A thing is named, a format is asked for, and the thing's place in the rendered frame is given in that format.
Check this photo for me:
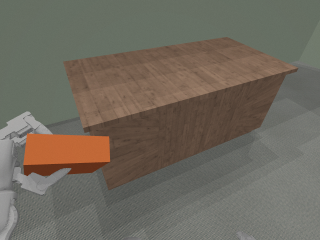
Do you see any sponge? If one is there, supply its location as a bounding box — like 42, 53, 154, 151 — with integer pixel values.
23, 133, 110, 176

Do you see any left robot forearm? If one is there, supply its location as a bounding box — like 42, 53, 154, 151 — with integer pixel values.
0, 190, 20, 240

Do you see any left robot hand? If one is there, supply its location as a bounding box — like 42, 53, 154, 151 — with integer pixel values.
0, 111, 71, 196

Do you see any right robot hand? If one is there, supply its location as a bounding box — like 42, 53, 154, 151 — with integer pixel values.
236, 230, 256, 240

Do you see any table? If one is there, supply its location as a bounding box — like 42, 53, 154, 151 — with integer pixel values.
63, 37, 298, 190

